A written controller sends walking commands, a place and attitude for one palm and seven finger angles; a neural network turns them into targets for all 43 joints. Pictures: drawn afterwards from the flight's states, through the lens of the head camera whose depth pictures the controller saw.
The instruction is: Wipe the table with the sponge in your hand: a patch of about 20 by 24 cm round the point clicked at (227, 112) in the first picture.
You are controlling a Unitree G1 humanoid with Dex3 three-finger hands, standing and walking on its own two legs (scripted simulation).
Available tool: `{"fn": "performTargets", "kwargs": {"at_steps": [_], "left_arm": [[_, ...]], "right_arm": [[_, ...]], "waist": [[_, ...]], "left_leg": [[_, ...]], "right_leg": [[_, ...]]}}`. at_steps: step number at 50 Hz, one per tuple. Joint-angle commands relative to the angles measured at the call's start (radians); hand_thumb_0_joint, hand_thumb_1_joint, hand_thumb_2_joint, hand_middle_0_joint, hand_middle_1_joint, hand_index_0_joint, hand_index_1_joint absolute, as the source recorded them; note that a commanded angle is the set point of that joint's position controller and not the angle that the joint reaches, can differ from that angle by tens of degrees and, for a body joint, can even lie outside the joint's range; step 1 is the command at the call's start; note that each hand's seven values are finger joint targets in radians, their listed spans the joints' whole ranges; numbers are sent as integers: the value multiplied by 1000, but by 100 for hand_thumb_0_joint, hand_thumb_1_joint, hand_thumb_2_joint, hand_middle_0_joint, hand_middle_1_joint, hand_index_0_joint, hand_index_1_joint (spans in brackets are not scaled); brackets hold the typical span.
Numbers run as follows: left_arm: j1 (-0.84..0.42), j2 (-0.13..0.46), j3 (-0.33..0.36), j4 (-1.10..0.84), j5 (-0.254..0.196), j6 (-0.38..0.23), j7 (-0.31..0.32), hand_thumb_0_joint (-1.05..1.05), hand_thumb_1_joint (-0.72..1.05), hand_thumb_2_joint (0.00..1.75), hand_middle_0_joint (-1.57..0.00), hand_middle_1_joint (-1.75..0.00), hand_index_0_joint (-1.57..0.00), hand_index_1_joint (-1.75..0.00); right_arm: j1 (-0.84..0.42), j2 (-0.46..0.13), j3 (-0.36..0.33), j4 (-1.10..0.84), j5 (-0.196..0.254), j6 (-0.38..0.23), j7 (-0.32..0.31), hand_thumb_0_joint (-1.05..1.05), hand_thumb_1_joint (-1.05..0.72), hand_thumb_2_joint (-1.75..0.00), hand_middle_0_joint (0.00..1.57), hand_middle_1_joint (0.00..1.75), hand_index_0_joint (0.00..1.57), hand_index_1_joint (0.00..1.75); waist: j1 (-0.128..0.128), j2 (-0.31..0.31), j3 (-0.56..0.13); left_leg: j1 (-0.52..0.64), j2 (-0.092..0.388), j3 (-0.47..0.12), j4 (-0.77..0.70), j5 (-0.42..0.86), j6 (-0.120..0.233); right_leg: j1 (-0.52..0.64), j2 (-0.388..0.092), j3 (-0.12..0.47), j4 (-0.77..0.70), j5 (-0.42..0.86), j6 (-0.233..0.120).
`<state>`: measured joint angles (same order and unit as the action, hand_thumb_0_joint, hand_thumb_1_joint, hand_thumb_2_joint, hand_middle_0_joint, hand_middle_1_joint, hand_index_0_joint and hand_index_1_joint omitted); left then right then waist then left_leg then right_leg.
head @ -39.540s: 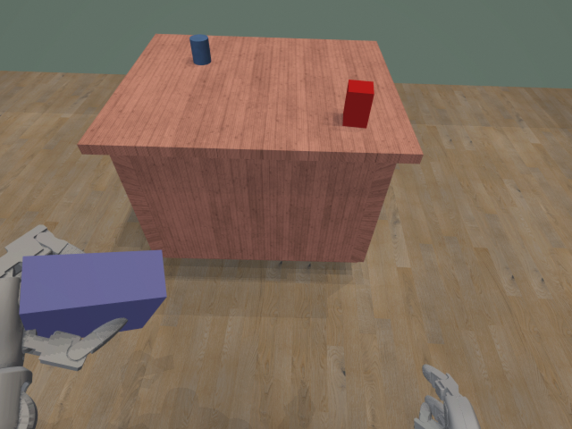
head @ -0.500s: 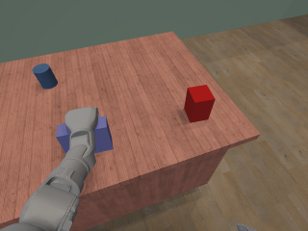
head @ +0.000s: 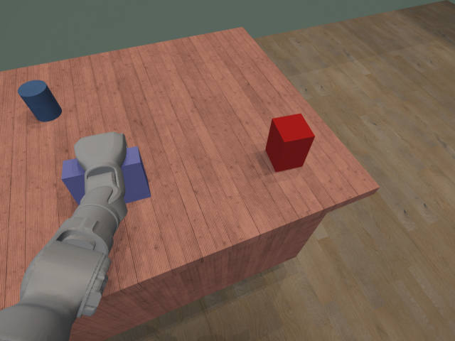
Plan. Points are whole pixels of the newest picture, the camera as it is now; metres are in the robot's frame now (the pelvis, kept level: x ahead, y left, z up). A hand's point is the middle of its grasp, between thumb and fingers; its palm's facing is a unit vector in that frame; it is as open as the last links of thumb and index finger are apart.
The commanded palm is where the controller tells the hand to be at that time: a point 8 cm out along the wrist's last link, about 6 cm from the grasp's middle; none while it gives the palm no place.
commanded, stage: wipe forward along the middle lane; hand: left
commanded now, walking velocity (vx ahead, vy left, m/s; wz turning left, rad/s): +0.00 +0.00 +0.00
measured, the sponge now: (112, 186) +0.43 +0.24 -0.03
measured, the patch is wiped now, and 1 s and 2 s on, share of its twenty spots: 1.00 1.00 1.00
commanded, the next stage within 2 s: slide back across to the first lane in 0.40 s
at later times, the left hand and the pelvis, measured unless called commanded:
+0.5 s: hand (103, 151) +0.49 +0.26 +0.01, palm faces -0.12 +0.01 -0.99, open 9.3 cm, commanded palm +0.48 +0.25 +0.04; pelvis +0.00 +0.02 -0.01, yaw -1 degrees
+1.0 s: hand (77, 152) +0.48 +0.31 +0.01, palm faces -0.12 -0.02 -0.99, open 9.3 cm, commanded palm +0.46 +0.30 +0.06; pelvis +0.03 +0.04 +0.00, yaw -1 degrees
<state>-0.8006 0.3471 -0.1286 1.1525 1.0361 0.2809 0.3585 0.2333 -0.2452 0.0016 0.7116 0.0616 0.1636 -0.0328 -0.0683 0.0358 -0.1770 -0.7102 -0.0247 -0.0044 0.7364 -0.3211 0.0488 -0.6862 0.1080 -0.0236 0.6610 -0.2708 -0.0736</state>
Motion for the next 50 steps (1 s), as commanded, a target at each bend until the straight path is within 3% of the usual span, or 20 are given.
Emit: {"fn": "performTargets", "kwargs": {"at_steps": [1, 4, 6, 9, 11, 13, 17, 19, 20, 23, 25, 26, 29, 30, 35, 37, 39, 42, 44, 50], "left_arm": [[-285, 171, 11, -34, 22, 13, 22, 0, 10, 130, -120, -160, -120, -160], [-325, 202, 25, -11, 33, 13, 27, 0, 10, 130, -120, -160, -120, -160], [-338, 154, -7, -9, 34, 15, 25, 0, 10, 130, -120, -160, -120, -160], [-354, 196, 25, 13, 32, 17, 25, 0, 10, 130, -120, -160, -120, -160], [-403, 194, 9, 22, 31, 20, 24, 0, 10, 130, -120, -160, -120, -160], [-441, 254, 49, 34, 33, 21, 24, 0, 10, 130, -120, -160, -120, -160], [-454, 249, 28, 76, 54, 29, 13, 0, 10, 130, -120, -160, -120, -160], [-453, 274, 51, 70, 53, 19, 5, 0, 10, 130, -120, -160, -120, -160], [-469, 248, 28, 71, 51, 17, 0, 0, 10, 130, -120, -160, -120, -160], [-507, 297, 60, 76, 55, 10, -4, 0, 10, 130, -120, -160, -120, -160], [-514, 292, 46, 93, 60, 10, -5, 0, 10, 130, -120, -160, -120, -160], [-503, 296, 48, 98, 64, 12, -7, 0, 10, 130, -120, -160, -120, -160], [-492, 344, 85, 45, 62, -1, -15, 0, 10, 130, -120, -160, -120, -160], [-485, 328, 72, 44, 62, -2, -19, 0, 10, 130, -120, -160, -120, -160], [-428, 417, 131, 12, 60, -7, -27, 0, 10, 130, -120, -160, -120, -160], [-418, 396, 116, -17, 62, -14, -32, 0, 10, 130, -120, -160, -120, -160], [-395, 428, 141, -38, 62, -24, -36, 0, 10, 130, -120, -160, -120, -160], [-334, 378, 111, -42, 63, -33, -47, 0, 10, 130, -120, -160, -120, -160], [-316, 340, 98, -64, 59, -52, -53, 0, 10, 130, -120, -160, -120, -160], [-260, 339, 111, -110, 53, -86, -52, 0, 10, 130, -120, -160, -120, -160]], "right_arm": [[25, -152, -50, -92, -5, -27, -3, 0, -90, -90, 20, 30, 20, 30], [37, -155, -50, -83, -7, -28, -4, 0, -90, -90, 20, 30, 20, 30], [44, -152, -54, -80, -10, -32, 1, 0, -90, -90, 20, 30, 20, 30], [59, -159, -54, -76, -11, -32, 2, 0, -90, -90, 20, 30, 20, 30], [64, -159, -51, -72, -11, -35, 2, 0, -90, -90, 20, 30, 20, 30], [69, -167, -48, -66, -12, -38, -1, 0, -90, -90, 20, 30, 20, 30], [99, -170, -48, -62, -17, -43, 5, 0, -90, -90, 20, 30, 20, 30], [112, -172, -51, -64, -19, -44, 9, 0, -90, -90, 20, 30, 20, 30], [117, -171, -51, -66, -20, -46, 10, 0, -90, -90, 20, 30, 20, 30], [127, -179, -51, -59, -20, -47, 10, 0, -90, -90, 20, 30, 20, 30], [140, -180, -51, -60, -21, -51, 11, 0, -90, -90, 20, 30, 20, 30], [142, -181, -50, -60, -21, -52, 12, 0, -90, -90, 20, 30, 20, 30], [150, -180, -53, -73, -21, -50, 17, 0, -90, -90, 20, 30, 20, 30], [154, -177, -53, -76, -21, -48, 17, 0, -90, -90, 20, 30, 20, 30], [155, -185, -52, -82, -17, -38, 20, 0, -90, -90, 20, 30, 20, 30], [151, -181, -56, -87, -15, -36, 21, 0, -90, -90, 20, 30, 20, 30], [152, -184, -57, -83, -16, -34, 23, 0, -90, -90, 20, 30, 20, 30], [149, -182, -63, -88, -13, -27, 26, 0, -90, -90, 20, 30, 20, 30], [150, -180, -71, -85, -15, -27, 27, 0, -90, -90, 20, 30, 20, 30], [131, -181, -78, -82, -18, -10, 28, 0, -90, -90, 20, 30, 20, 30]], "waist": [[-36, -73, -252], [-41, -65, -243], [-52, -41, -253], [-50, -58, -282], [-68, -50, -266], [-68, -46, -271], [-82, -32, -291], [-70, -8, -326], [-83, -13, -324], [-88, -16, -313], [-97, -12, -302], [-90, -5, -302], [-58, 40, -383], [-63, 30, -374], [-33, 1, -376], [-32, 13, -369], [-16, 38, -375], [-18, 17, -333], [-15, 41, -333], [-5, 35, -301]], "left_leg": [[106, 11, -20, -60, 127, 14], [98, 14, -26, -56, 120, 14], [120, 18, -23, -47, 133, 14], [115, 19, -34, -42, 146, 13], [105, 20, -27, -40, 122, 16], [86, 21, -34, -40, 116, 15], [95, 24, -33, -20, 140, 15], [105, 25, -41, -10, 168, 12], [106, 27, -38, -5, 168, 14], [96, 31, -50, -2, 159, 13], [88, 30, -48, 3, 142, 15], [92, 31, -50, -2, 139, 13], [142, 31, -54, -1, 198, 10], [145, 31, -51, -1, 206, 11], [157, 27, -50, -22, 239, 13], [182, 27, -46, -35, 248, 14], [219, 30, -53, -41, 302, 9], [244, 33, -57, -53, 324, 5], [306, 44, -76, -50, 405, -6], [351, 47, -83, -56, 482, -18]], "right_leg": [[186, -57, 66, -91, 188, 24], [161, -55, 59, -83, 158, 23], [133, -52, 54, -81, 166, 21], [134, -47, 46, -67, 162, 22], [118, -48, 50, -75, 145, 25], [120, -48, 49, -70, 136, 24], [93, -43, 44, -54, 152, 23], [92, -38, 36, -38, 166, 20], [83, -37, 35, -38, 172, 23], [60, -34, 31, -35, 146, 21], [38, -32, 29, -38, 121, 23], [36, -31, 27, -38, 110, 21], [73, -28, 25, -24, 146, 16], [78, -27, 26, -31, 157, 17], [149, -30, 30, -47, 204, 19], [160, -30, 32, -62, 210, 19], [169, -30, 27, -57, 239, 13], [164, -29, 22, -72, 247, 12], [133, -26, 11, -66, 258, 7], [134, -26, 9, -76, 283, 3]]}}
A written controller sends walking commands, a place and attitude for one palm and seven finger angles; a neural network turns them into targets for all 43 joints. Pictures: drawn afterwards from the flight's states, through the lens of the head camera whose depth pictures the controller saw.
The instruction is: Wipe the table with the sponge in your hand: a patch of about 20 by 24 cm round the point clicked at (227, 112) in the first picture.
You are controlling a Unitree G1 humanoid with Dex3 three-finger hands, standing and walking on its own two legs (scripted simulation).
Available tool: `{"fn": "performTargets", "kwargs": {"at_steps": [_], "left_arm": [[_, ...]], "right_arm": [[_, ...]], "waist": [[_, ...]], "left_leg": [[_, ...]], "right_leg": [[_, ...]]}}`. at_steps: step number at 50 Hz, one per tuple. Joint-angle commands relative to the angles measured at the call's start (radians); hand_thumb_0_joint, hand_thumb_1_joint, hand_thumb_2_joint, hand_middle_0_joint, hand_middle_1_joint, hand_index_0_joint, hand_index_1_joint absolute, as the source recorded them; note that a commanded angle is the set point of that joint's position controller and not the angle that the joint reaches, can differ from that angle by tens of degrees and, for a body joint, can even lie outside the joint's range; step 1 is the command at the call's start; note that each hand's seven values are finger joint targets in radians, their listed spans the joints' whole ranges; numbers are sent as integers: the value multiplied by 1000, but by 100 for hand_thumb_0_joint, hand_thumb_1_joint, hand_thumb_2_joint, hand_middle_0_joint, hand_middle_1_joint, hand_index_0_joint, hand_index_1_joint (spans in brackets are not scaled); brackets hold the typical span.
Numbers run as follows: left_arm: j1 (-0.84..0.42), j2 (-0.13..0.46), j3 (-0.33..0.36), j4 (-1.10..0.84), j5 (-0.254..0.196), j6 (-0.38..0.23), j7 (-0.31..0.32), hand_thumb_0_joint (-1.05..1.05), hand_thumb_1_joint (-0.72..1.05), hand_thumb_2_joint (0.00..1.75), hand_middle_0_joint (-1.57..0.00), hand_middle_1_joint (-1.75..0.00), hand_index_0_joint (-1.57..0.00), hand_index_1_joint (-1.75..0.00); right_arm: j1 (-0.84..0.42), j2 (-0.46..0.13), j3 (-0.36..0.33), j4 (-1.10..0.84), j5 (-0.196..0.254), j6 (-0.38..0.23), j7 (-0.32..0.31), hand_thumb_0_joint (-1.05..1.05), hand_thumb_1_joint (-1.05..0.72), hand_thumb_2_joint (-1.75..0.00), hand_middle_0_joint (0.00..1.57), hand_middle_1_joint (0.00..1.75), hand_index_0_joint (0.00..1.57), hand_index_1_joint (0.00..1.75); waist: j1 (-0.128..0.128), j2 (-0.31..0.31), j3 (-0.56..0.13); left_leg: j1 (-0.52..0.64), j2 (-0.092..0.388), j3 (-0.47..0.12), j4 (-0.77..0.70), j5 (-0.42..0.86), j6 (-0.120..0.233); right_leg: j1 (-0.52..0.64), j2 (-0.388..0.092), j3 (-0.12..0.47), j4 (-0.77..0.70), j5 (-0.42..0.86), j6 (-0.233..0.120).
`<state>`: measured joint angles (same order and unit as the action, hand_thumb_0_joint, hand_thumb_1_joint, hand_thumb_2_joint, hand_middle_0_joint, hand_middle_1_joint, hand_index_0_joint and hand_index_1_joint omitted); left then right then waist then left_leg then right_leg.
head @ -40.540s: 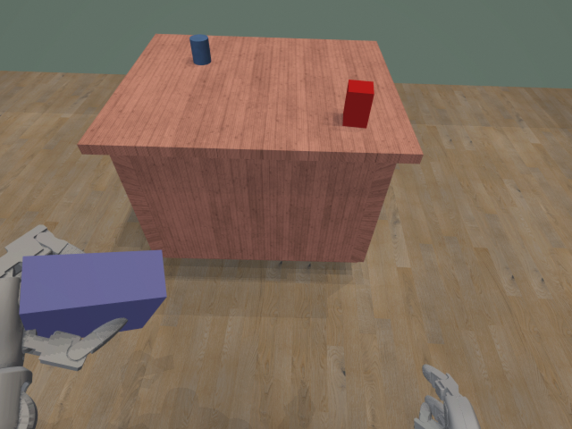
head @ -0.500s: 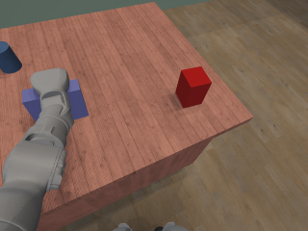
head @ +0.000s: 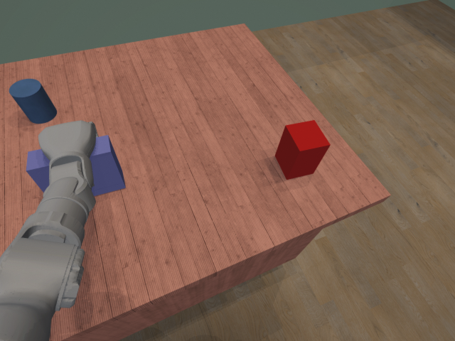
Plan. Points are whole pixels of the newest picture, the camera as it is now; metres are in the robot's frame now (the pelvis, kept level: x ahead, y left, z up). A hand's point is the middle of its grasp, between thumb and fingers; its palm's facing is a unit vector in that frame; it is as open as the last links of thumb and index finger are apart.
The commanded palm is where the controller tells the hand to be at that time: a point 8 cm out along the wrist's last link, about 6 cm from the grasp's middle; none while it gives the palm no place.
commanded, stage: slide back across to the first lane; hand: left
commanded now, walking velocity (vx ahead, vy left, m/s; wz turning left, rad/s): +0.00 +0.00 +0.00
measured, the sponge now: (84, 177) +0.43 +0.29 -0.03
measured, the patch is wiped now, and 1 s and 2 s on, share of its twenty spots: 1.00 1.00 1.00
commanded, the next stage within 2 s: wipe back along the first lane in 0.14 s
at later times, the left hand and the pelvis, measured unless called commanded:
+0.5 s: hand (57, 177) +0.41 +0.32 +0.01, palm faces -0.12 -0.01 -0.99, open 9.3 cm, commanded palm +0.38 +0.29 +0.05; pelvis +0.00 +0.00 +0.00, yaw +1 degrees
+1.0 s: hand (59, 199) +0.36 +0.30 +0.01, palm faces -0.07 -0.02 -1.00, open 9.3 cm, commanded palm +0.33 +0.27 +0.04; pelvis +0.00 +0.00 +0.01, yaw +2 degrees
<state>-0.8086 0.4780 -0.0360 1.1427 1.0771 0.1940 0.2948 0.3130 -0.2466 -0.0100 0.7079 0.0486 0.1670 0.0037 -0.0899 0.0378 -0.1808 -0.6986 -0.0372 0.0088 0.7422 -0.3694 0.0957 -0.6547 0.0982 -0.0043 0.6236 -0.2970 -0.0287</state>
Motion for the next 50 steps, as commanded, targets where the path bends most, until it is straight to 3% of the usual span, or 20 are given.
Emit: {"fn": "performTargets", "kwargs": {"at_steps": [1, 2, 3, 8, 12, 14, 15, 17, 21, 22, 24, 26, 29, 30, 32, 33, 36, 43, 47, 50], "left_arm": [[-246, 226, 30, -95, 18, -1, 13, 0, 10, 130, -120, -160, -120, -160], [-245, 208, 14, -111, 18, -4, 13, 0, 10, 130, -120, -160, -120, -160], [-237, 233, 44, -125, 14, -10, 13, 0, 10, 130, -120, -160, -120, -160], [-203, 251, 55, -153, 15, -21, 8, 0, 10, 130, -120, -160, -120, -160], [-212, 271, 43, -143, 22, -29, -3, 0, 10, 130, -120, -160, -120, -160], [-177, 229, 26, -160, 20, -43, -11, 0, 10, 130, -120, -160, -120, -160], [-167, 156, -30, -154, 14, -45, -19, 0, 10, 130, -120, -160, -120, -160], [-152, 159, -26, -151, 13, -55, -25, 0, 10, 130, -120, -160, -120, -160], [-128, 124, -36, -182, -6, -74, -23, 0, 10, 130, -120, -160, -120, -160], [-100, 152, -8, -174, -6, -73, -17, 0, 10, 130, -120, -160, -120, -160], [-70, 134, -9, -208, -19, -76, -11, 0, 10, 130, -120, -160, -120, -160], [-29, 91, -37, -207, -23, -64, -9, 0, 10, 130, -120, -160, -120, -160], [10, 111, -16, -206, -26, -50, -4, 0, 10, 130, -120, -160, -120, -160], [19, 57, -57, -202, -31, -42, -6, 0, 10, 130, -120, -160, -120, -160], [64, 94, -23, -180, -31, -31, -5, 0, 10, 130, -120, -160, -120, -160], [63, 95, -17, -196, -37, -31, -6, 0, 10, 130, -120, -160, -120, -160], [113, 60, -41, -234, -41, -28, -9, 0, 10, 130, -120, -160, -120, -160], [213, 65, -12, -324, -67, -5, -8, 0, 10, 130, -120, -160, -120, -160], [228, -5, -76, -349, -62, 19, -11, 0, 10, 130, -120, -160, -120, -160], [223, -20, -90, -373, -66, 32, -13, 0, 10, 130, -120, -160, -120, -160]], "right_arm": [[48, -182, -66, -75, -6, -8, -9, 0, -90, -90, 20, 30, 20, 30], [43, -180, -66, -79, -6, -5, -8, 0, -90, -90, 20, 30, 20, 30], [35, -180, -67, -80, -5, -3, -10, 0, -90, -90, 20, 30, 20, 30], [16, -182, -66, -88, -6, 13, -9, 0, -90, -90, 20, 30, 20, 30], [9, -187, -62, -91, -5, 21, -15, 0, -90, -90, 20, 30, 20, 30], [12, -181, -67, -93, -4, 17, -16, 0, -90, -90, 20, 30, 20, 30], [8, -175, -68, -93, -3, 18, -14, 0, -90, -90, 20, 30, 20, 30], [6, -177, -67, -94, -4, 21, -13, 0, -90, -90, 20, 30, 20, 30], [-1, -172, -68, -94, -5, 25, -17, 0, -90, -90, 20, 30, 20, 30], [-5, -174, -68, -92, -6, 28, -18, 0, -90, -90, 20, 30, 20, 30], [-14, -173, -68, -97, -6, 29, -17, 0, -90, -90, 20, 30, 20, 30], [-25, -169, -69, -101, -2, 33, -12, 0, -90, -90, 20, 30, 20, 30], [-38, -172, -65, -104, 1, 37, -12, 0, -90, -90, 20, 30, 20, 30], [-46, -166, -65, -106, 2, 37, -12, 0, -90, -90, 20, 30, 20, 30], [-46, -171, -61, -108, 3, 37, -14, 0, -90, -90, 20, 30, 20, 30], [-58, -171, -58, -112, 5, 37, -15, 0, -90, -90, 20, 30, 20, 30], [-67, -165, -61, -123, 7, 35, -14, 0, -90, -90, 20, 30, 20, 30], [-114, -161, -56, -155, 18, 30, -16, 0, -90, -90, 20, 30, 20, 30], [-131, -155, -55, -160, 19, 29, -15, 0, -90, -90, 20, 30, 20, 30], [-150, -151, -52, -167, 21, 28, -19, 0, -90, -90, 20, 30, 20, 30]], "waist": [[18, 16, -295], [17, 28, -299], [31, 42, -306], [37, 31, -314], [27, 8, -286], [35, 54, -292], [19, 41, -271], [19, 20, -254], [24, 17, -267], [35, 6, -266], [47, 23, -291], [43, 1, -257], [58, -4, -236], [46, -18, -219], [59, -53, -205], [65, -31, -202], [67, -42, -222], [92, -43, -190], [78, -62, -150], [78, -45, -130]], "left_leg": [[334, 59, -93, -62, 530, -66], [338, 57, -91, -63, 535, -66], [354, 61, -103, -63, 589, -74], [370, 60, -105, -59, 643, -79], [350, 50, -95, -74, 546, -72], [400, 61, -117, -70, 612, -83], [409, 66, -118, -70, 602, -84], [386, 60, -110, -76, 524, -78], [386, 59, -113, -78, 514, -80], [371, 58, -109, -82, 500, -79], [391, 60, -116, -79, 559, -85], [379, 61, -115, -83, 533, -84], [354, 56, -117, -98, 498, -83], [349, 56, -108, -99, 472, -78], [309, 49, -99, -108, 422, -69], [308, 48, -103, -113, 438, -73], [319, 46, -92, -109, 436, -68], [322, 45, -102, -134, 442, -72], [344, 49, -105, -144, 405, -75], [354, 48, -112, -152, 381, -80]], "right_leg": [[114, -18, -8, -39, 318, -43], [118, -19, -7, -39, 325, -43], [118, -22, -6, -33, 335, -47], [142, -25, -5, -32, 369, -46], [154, -25, -2, -50, 331, -45], [118, -25, -11, -44, 314, -47], [92, -22, -16, -51, 291, -45], [95, -20, -10, -62, 262, -48], [98, -20, -11, -59, 256, -51], [114, -21, -9, -57, 257, -54], [123, -21, -10, -49, 279, -54], [117, -20, -12, -57, 263, -53], [134, -21, -14, -55, 246, -57], [128, -22, -14, -63, 241, -54], [160, -23, -7, -67, 242, -57], [162, -25, -5, -65, 250, -60], [183, -27, 0, -68, 269, -57], [219, -31, 0, -76, 265, -59], [190, -27, -5, -88, 223, -58], [178, -27, -11, -91, 187, -59]]}}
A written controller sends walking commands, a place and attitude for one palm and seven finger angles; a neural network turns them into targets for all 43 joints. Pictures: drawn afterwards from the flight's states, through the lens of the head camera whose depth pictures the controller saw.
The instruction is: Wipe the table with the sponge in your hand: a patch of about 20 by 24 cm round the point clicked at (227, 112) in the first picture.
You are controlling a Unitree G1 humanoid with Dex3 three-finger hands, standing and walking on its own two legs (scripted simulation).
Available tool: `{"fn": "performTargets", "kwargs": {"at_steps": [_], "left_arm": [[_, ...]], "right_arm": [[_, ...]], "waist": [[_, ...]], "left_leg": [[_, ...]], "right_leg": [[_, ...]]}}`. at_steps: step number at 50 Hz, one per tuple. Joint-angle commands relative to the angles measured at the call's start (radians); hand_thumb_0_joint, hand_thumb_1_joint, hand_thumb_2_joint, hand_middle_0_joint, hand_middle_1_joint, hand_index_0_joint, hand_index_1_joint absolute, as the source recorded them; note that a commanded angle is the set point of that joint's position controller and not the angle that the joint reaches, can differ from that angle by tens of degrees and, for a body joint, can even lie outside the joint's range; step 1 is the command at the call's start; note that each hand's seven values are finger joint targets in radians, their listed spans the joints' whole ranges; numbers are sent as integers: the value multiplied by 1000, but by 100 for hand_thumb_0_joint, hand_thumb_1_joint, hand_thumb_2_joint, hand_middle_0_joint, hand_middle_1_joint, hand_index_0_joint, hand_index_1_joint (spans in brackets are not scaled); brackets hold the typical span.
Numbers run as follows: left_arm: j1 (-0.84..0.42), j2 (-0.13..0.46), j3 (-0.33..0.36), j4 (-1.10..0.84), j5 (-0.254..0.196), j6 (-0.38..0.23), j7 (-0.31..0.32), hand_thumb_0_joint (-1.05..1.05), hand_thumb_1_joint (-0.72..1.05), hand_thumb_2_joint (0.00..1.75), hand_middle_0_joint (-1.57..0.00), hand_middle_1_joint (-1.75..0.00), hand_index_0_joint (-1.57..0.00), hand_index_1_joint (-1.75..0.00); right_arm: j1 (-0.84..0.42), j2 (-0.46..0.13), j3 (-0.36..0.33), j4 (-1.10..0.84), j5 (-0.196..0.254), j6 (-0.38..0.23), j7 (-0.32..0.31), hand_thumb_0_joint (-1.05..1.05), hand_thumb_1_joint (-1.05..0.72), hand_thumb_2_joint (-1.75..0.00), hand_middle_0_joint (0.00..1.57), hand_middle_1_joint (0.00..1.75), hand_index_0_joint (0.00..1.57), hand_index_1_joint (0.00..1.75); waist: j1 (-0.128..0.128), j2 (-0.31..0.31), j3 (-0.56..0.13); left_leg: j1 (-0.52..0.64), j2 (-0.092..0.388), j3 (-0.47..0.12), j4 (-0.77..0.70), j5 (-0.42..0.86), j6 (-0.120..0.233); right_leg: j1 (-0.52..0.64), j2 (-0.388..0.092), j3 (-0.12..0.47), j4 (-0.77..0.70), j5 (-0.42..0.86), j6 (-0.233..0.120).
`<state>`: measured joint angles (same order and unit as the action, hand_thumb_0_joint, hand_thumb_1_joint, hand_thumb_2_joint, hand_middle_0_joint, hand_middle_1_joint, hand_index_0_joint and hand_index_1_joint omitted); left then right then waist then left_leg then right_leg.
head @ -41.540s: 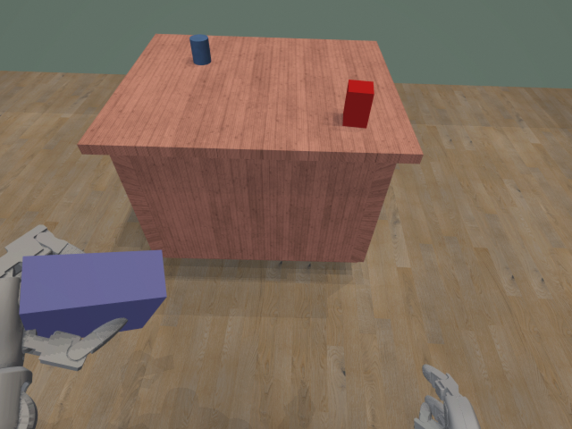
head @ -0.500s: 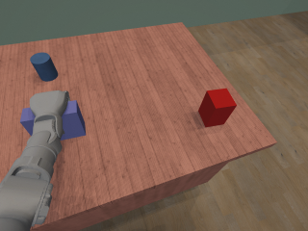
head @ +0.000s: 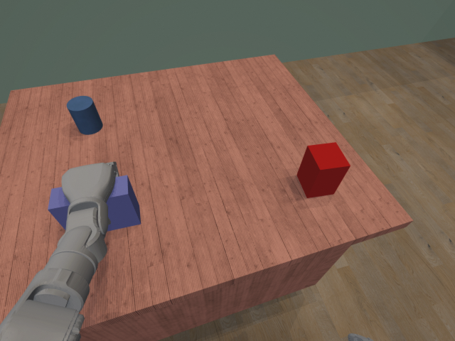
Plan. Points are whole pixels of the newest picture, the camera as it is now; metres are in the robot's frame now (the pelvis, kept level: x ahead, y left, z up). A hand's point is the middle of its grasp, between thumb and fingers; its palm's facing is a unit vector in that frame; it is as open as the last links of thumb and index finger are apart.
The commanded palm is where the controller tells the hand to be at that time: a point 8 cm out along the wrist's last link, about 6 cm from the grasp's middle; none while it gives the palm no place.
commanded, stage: wipe back along the first lane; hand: left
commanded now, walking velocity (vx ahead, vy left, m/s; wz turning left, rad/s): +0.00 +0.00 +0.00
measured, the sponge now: (102, 212) +0.36 +0.29 -0.04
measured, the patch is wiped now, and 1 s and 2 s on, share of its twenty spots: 1.00 1.00 1.00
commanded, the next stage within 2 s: lift the sponge slowly off the table in 1.02 s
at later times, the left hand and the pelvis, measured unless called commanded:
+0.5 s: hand (101, 221) +0.32 +0.26 +0.00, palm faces -0.04 -0.03 -1.00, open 9.3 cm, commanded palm +0.27 +0.24 +0.03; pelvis +0.00 -0.01 +0.00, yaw +0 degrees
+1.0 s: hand (106, 244) +0.28 +0.24 +0.00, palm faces -0.05 -0.04 -1.00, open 9.3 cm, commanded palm +0.24 +0.21 +0.03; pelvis -0.01 -0.02 +0.00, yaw +0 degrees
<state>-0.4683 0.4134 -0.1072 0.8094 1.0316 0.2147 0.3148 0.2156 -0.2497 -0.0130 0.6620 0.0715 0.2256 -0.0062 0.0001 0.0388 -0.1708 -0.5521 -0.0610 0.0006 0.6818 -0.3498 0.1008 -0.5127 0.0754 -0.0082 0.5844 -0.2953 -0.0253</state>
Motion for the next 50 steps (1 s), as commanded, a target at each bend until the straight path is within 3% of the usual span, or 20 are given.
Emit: {"fn": "performTargets", "kwargs": {"at_steps": [1, 4, 5, 8, 15, 18, 22, 24, 25, 28, 30, 32, 33, 36, 38, 40, 43, 45, 48, 50], "left_arm": [[-128, 46, -20, -48, -18, 16, -35, 0, 10, 130, -120, -160, -120, -160], [-104, 47, -14, -67, -14, 17, -37, 0, 10, 130, -120, -160, -120, -160], [-74, -4, -53, -78, -21, 18, -40, 0, 10, 130, -120, -160, -120, -160], [2, 46, 8, -117, -31, 14, -37, 0, 10, 130, -120, -160, -120, -160], [77, -4, -32, -189, -39, 49, -35, 0, 10, 130, -120, -160, -120, -160], [146, 28, 9, -228, -49, 55, -38, 0, 10, 130, -120, -160, -120, -160], [236, -18, -28, -268, -53, 59, -39, 0, 10, 130, -120, -160, -120, -160], [246, 1, -9, -298, -54, 65, -36, 0, 10, 130, -120, -160, -120, -160], [258, -43, -49, -311, -55, 70, -38, 0, 10, 130, -120, -160, -120, -160], [291, -3, -1, -336, -63, 79, -33, 0, 10, 130, -120, -160, -120, -160], [310, -63, -61, -356, -61, 85, -33, 0, 10, 130, -120, -160, -120, -160], [335, -58, -58, -359, -59, 89, -32, 0, 10, 130, -120, -160, -120, -160], [303, -29, -31, -367, -58, 92, -32, 0, 10, 130, -120, -160, -120, -160], [245, -51, -68, -359, -47, 108, -36, 0, 10, 130, -120, -160, -120, -160], [266, -16, -26, -369, -53, 107, -38, 0, 10, 130, -120, -160, -120, -160], [249, -49, -67, -357, -49, 106, -45, 0, 10, 130, -120, -160, -120, -160], [311, -36, -42, -374, -51, 93, -49, 0, 10, 130, -120, -160, -120, -160], [312, -76, -93, -384, -46, 88, -53, 0, 10, 130, -120, -160, -120, -160], [344, -55, -60, -403, -48, 85, -49, 0, 10, 130, -120, -160, -120, -160], [318, -80, -91, -396, -41, 88, -44, 0, 10, 130, -120, -160, -120, -160]], "right_arm": [[-58, -148, -48, -122, -1, -30, -11, 0, -90, -90, 20, 30, 20, 30], [-64, -146, -46, -127, -2, -33, -14, 0, -90, -90, 20, 30, 20, 30], [-71, -139, -46, -133, -4, -35, -12, 0, -90, -90, 20, 30, 20, 30], [-85, -144, -45, -143, -3, -40, -11, 0, -90, -90, 20, 30, 20, 30], [-118, -137, -38, -158, 1, -50, -8, 0, -90, -90, 20, 30, 20, 30], [-137, -140, -36, -168, 3, -58, -6, 0, -90, -90, 20, 30, 20, 30], [-149, -133, -35, -177, 3, -71, -3, 0, -90, -90, 20, 30, 20, 30], [-159, -135, -33, -178, 4, -73, -2, 0, -90, -90, 20, 30, 20, 30], [-164, -130, -34, -184, 4, -76, 0, 0, -90, -90, 20, 30, 20, 30], [-185, -134, -35, -185, 6, -79, -2, 0, -90, -90, 20, 30, 20, 30], [-191, -124, -35, -192, 5, -82, 0, 0, -90, -90, 20, 30, 20, 30], [-198, -125, -32, -194, 5, -84, 0, 0, -90, -90, 20, 30, 20, 30], [-207, -129, -32, -189, 6, -82, -3, 0, -90, -90, 20, 30, 20, 30], [-211, -124, -28, -187, 7, -80, -9, 0, -90, -90, 20, 30, 20, 30], [-218, -125, -26, -192, 7, -82, -15, 0, -90, -90, 20, 30, 20, 30], [-218, -121, -20, -193, 7, -83, -19, 0, -90, -90, 20, 30, 20, 30], [-230, -119, -21, -201, 5, -89, -16, 0, -90, -90, 20, 30, 20, 30], [-226, -114, -20, -203, 4, -90, -12, 0, -90, -90, 20, 30, 20, 30], [-237, -116, -23, -206, 3, -94, -9, 0, -90, -90, 20, 30, 20, 30], [-228, -115, -24, -202, 1, -93, -8, 0, -90, -90, 20, 30, 20, 30]], "waist": [[-11, -50, -139], [0, -47, -161], [-1, -38, -170], [18, -61, -194], [14, -73, -145], [34, -75, -158], [31, -96, -140], [38, -81, -134], [31, -85, -120], [49, -100, -115], [41, -88, -101], [45, -103, -90], [47, -98, -88], [35, -107, -45], [55, -90, -71], [40, -102, -46], [66, -84, -85], [48, -99, -71], [62, -87, -71], [45, -117, -59]], "left_leg": [[207, 69, -103, -97, 338, -84], [226, 68, -110, -92, 387, -91], [232, 69, -100, -88, 398, -90], [215, 62, -96, -83, 429, -89], [210, 53, -82, -89, 403, -79], [204, 50, -85, -96, 416, -81], [201, 44, -72, -94, 404, -75], [206, 44, -83, -101, 412, -81], [207, 47, -79, -99, 406, -78], [198, 43, -83, -112, 367, -76], [207, 44, -77, -110, 359, -74], [198, 41, -78, -115, 333, -73], [198, 44, -90, -122, 314, -75], [193, 40, -85, -132, 242, -69], [190, 35, -83, -138, 231, -67], [181, 32, -79, -135, 211, -65], [189, 30, -79, -135, 236, -64], [194, 32, -78, -126, 240, -64], [190, 32, -83, -126, 247, -64], [183, 32, -80, -118, 234, -63]], "right_leg": [[38, -5, -6, -57, 177, -63], [51, -4, -6, -45, 201, -68], [53, -4, -7, -46, 211, -66], [107, -6, 10, -39, 277, -69], [129, -9, 17, -51, 309, -64], [166, -11, 33, -49, 339, -69], [181, -15, 37, -51, 372, -63], [184, -14, 38, -48, 366, -66], [171, -14, 32, -48, 355, -64], [187, -12, 48, -57, 335, -69], [175, -14, 38, -55, 326, -65], [175, -13, 41, -58, 304, -66], [166, -9, 48, -59, 276, -70], [135, -9, 39, -76, 197, -68], [160, -8, 53, -78, 189, -73], [147, -9, 50, -79, 175, -69], [176, -9, 65, -74, 209, -76], [160, -10, 58, -69, 213, -71], [161, -7, 70, -68, 222, -76], [144, -8, 62, -63, 217, -70]]}}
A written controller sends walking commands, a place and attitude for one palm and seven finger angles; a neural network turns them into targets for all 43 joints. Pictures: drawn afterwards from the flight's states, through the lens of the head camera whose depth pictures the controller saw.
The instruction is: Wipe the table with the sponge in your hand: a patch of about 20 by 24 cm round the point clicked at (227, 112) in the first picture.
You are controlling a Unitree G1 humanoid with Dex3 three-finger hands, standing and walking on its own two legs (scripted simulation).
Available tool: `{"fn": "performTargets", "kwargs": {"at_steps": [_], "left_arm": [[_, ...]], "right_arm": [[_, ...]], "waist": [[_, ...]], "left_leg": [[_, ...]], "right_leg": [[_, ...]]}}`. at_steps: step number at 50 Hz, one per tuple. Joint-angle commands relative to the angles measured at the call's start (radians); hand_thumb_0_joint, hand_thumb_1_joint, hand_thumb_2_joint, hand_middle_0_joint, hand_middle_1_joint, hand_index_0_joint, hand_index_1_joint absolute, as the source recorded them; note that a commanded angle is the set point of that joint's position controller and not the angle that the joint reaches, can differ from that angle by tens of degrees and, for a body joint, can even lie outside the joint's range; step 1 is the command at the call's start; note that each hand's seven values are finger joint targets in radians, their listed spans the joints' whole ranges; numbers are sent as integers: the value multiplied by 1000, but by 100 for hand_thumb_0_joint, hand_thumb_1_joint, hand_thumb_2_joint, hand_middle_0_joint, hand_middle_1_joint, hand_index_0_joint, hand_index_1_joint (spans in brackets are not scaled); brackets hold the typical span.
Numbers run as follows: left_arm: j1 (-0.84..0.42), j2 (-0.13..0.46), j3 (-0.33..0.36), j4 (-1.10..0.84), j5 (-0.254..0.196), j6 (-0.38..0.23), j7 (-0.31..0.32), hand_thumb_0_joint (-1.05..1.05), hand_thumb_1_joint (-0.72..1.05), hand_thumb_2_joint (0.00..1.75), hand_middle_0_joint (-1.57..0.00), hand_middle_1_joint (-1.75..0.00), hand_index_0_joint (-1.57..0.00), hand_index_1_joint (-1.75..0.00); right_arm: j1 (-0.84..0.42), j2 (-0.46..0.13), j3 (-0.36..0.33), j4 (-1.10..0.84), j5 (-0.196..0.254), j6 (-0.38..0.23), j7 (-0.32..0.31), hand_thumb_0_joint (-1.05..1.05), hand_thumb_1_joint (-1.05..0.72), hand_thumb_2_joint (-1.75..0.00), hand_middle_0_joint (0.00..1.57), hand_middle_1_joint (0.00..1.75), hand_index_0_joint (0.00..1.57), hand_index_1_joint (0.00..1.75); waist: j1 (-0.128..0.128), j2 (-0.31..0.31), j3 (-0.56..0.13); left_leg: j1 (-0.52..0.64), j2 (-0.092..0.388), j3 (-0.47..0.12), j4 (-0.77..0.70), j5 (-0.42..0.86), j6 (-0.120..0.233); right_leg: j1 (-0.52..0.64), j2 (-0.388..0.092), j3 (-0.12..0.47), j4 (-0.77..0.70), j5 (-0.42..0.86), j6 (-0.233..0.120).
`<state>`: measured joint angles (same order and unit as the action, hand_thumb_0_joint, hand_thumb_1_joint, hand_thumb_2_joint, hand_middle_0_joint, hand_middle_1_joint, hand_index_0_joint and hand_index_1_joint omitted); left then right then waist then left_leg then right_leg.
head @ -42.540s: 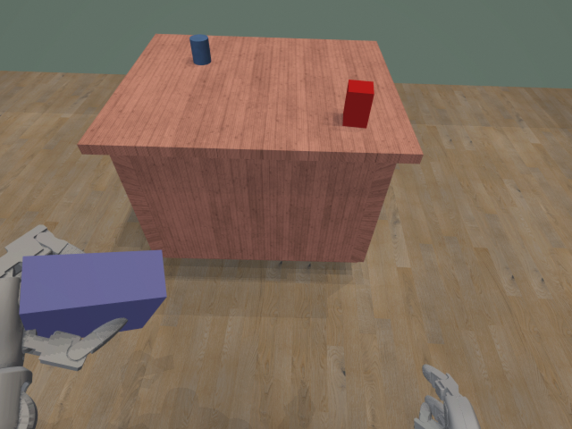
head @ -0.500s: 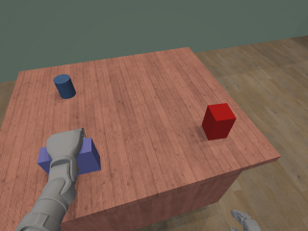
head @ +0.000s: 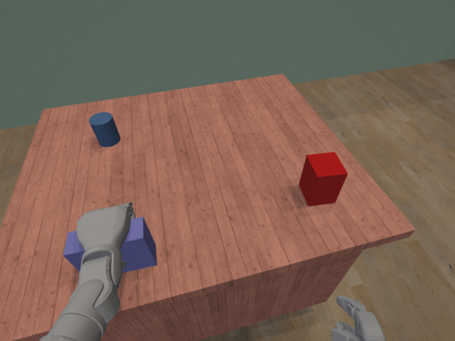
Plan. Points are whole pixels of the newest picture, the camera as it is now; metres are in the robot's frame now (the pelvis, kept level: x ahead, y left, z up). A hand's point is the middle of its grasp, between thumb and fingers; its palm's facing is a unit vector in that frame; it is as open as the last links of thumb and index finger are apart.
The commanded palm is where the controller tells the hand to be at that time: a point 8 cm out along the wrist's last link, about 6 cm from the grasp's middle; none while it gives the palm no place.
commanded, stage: wipe back along the first lane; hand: left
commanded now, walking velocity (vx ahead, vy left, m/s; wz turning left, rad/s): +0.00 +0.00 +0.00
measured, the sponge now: (118, 254) +0.28 +0.27 -0.04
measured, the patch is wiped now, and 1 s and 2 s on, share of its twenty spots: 1.00 1.00 1.00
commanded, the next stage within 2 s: lift the sponge slowly off the table in 0.02 s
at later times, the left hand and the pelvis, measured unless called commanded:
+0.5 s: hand (114, 246) +0.28 +0.26 +0.00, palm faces -0.06 -0.08 -0.99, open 9.3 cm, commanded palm +0.24 +0.25 +0.05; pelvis +0.00 -0.01 +0.00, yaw -1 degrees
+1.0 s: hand (114, 249) +0.26 +0.24 +0.02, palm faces -0.05 -0.12 -0.99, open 9.3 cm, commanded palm +0.24 +0.24 +0.08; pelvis +0.00 +0.00 +0.01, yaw +0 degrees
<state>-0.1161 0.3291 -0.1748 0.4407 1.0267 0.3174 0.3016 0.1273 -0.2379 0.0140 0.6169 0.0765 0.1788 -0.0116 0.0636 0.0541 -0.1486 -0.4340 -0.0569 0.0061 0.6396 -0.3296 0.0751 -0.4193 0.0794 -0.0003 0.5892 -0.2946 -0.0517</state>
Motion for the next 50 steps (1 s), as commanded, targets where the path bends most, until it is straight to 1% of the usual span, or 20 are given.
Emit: {"fn": "performTargets", "kwargs": {"at_steps": [1, 7, 8, 10, 13, 15, 21, 23, 27, 29, 30, 32, 33, 35, 38, 40, 44, 47, 48, 50], "left_arm": [[-30, -5, -33, -24, -34, -11, -30, 0, 10, 130, -120, -160, -120, -160], [-63, 35, 5, -34, -43, -4, -25, 0, 10, 130, -120, -160, -120, -160], [-55, 72, 48, -58, -50, -7, -25, 0, 10, 130, -120, -160, -120, -160], [-56, 37, 4, -76, -50, -9, -29, 0, 10, 130, -120, -160, -120, -160], [-37, 95, 67, -120, -57, -14, -30, 0, 10, 130, -120, -160, -120, -160], [-30, 72, 35, -135, -55, -18, -31, 0, 10, 130, -120, -160, -120, -160], [-23, 135, 100, -169, -57, -24, -28, 0, 10, 130, -120, -160, -120, -160], [-45, 137, 104, -213, -60, -29, -29, 0, 10, 130, -120, -160, -120, -160], [-73, 122, 76, -224, -42, -28, -28, 0, 10, 130, -120, -160, -120, -160], [-89, 144, 94, -252, -40, -29, -27, 0, 10, 130, -120, -160, -120, -160], [-114, 127, 75, -262, -37, -31, -28, 0, 10, 130, -120, -160, -120, -160], [-93, 124, 74, -284, -36, -36, -28, 0, 10, 130, -120, -160, -120, -160], [-87, 160, 116, -302, -42, -39, -28, 0, 10, 130, -120, -160, -120, -160], [-100, 123, 71, -316, -35, -40, -30, 0, 10, 130, -120, -160, -120, -160], [-149, 161, 104, -342, -29, -35, -29, 0, 10, 130, -120, -160, -120, -160], [-167, 129, 64, -353, -19, -31, -29, 0, 10, 130, -120, -160, -120, -160], [-203, 143, 69, -391, -11, -31, -33, 0, 10, 130, -120, -160, -120, -160], [-200, 151, 76, -368, -8, -24, -37, 0, 10, 130, -120, -160, -120, -160], [-215, 178, 105, -378, -14, -20, -40, 0, 10, 130, -120, -160, -120, -160], [-234, 145, 66, -374, -10, -11, -46, 0, 10, 130, -120, -160, -120, -160]], "right_arm": [[-143, -126, -49, -157, -3, -47, -3, 0, -90, -90, 20, 30, 20, 30], [-140, -129, -51, -151, -3, -47, -17, 0, -90, -90, 20, 30, 20, 30], [-148, -131, -52, -154, -2, -47, -19, 0, -90, -90, 20, 30, 20, 30], [-149, -125, -51, -156, -3, -49, -19, 0, -90, -90, 20, 30, 20, 30], [-161, -129, -53, -160, -4, -53, -20, 0, -90, -90, 20, 30, 20, 30], [-157, -122, -53, -159, -4, -56, -18, 0, -90, -90, 20, 30, 20, 30], [-168, -125, -53, -152, -5, -61, -23, 0, -90, -90, 20, 30, 20, 30], [-181, -125, -55, -155, -8, -62, -24, 0, -90, -90, 20, 30, 20, 30], [-183, -122, -56, -147, -10, -66, -23, 0, -90, -90, 20, 30, 20, 30], [-195, -122, -56, -146, -10, -67, -23, 0, -90, -90, 20, 30, 20, 30], [-192, -120, -57, -143, -12, -68, -22, 0, -90, -90, 20, 30, 20, 30], [-198, -117, -60, -147, -14, -72, -20, 0, -90, -90, 20, 30, 20, 30], [-208, -120, -59, -147, -14, -73, -21, 0, -90, -90, 20, 30, 20, 30], [-209, -113, -58, -145, -17, -74, -19, 0, -90, -90, 20, 30, 20, 30], [-225, -118, -55, -139, -17, -73, -20, 0, -90, -90, 20, 30, 20, 30], [-232, -110, -53, -139, -18, -74, -19, 0, -90, -90, 20, 30, 20, 30], [-248, -107, -49, -135, -23, -77, -22, 0, -90, -90, 20, 30, 20, 30], [-252, -108, -48, -128, -23, -77, -22, 0, -90, -90, 20, 30, 20, 30], [-265, -111, -43, -129, -22, -75, -25, 0, -90, -90, 20, 30, 20, 30], [-268, -105, -40, -126, -21, -74, -24, 0, -90, -90, 20, 30, 20, 30]], "waist": [[-16, -131, -82], [-18, -140, -111], [-3, -133, -132], [-18, -129, -114], [2, -99, -149], [-11, -93, -127], [5, -100, -128], [7, -70, -130], [-3, -64, -117], [7, -36, -123], [-4, -46, -119], [9, -38, -145], [20, -35, -159], [7, -36, -137], [15, -21, -133], [11, -8, -122], [24, 7, -157], [21, -29, -133], [27, -8, -125], [19, -21, -108]], "left_leg": [[66, 27, -88, -76, 213, -38], [53, 19, -73, -68, 199, -29], [56, 19, -79, -72, 209, -29], [66, 17, -72, -69, 218, -26], [78, 17, -76, -79, 243, -26], [91, 17, -72, -78, 250, -24], [106, 14, -73, -101, 252, -22], [117, 15, -74, -112, 258, -23], [143, 20, -77, -123, 263, -25], [163, 20, -86, -130, 266, -24], [171, 25, -85, -130, 268, -25], [194, 27, -87, -135, 296, -27], [197, 27, -94, -140, 306, -28], [209, 30, -92, -138, 321, -29], [216, 34, -104, -158, 302, -34], [236, 36, -104, -160, 307, -35], [266, 35, -113, -173, 320, -39], [259, 36, -108, -183, 311, -38], [253, 35, -112, -195, 298, -39], [258, 34, -107, -197, 290, -37]], "right_leg": [[48, -13, 53, -68, 215, -44], [80, -19, 75, -72, 248, -41], [101, -17, 87, -71, 265, -46], [101, -23, 79, -72, 286, -39], [139, -23, 96, -75, 321, -44], [135, -26, 86, -79, 332, -39], [174, -28, 97, -101, 344, -39], [180, -27, 108, -104, 350, -43], [165, -24, 97, -115, 315, -42], [172, -23, 95, -122, 296, -45], [160, -21, 91, -121, 285, -45], [179, -22, 90, -122, 301, -47], [196, -18, 101, -122, 311, -51], [185, -22, 92, -123, 329, -48], [184, -15, 98, -133, 278, -52], [173, -17, 85, -136, 259, -51], [203, -16, 87, -143, 257, -54], [206, -16, 92, -157, 253, -54], [213, -13, 105, -164, 238, -58], [208, -17, 93, -170, 229, -55]]}}
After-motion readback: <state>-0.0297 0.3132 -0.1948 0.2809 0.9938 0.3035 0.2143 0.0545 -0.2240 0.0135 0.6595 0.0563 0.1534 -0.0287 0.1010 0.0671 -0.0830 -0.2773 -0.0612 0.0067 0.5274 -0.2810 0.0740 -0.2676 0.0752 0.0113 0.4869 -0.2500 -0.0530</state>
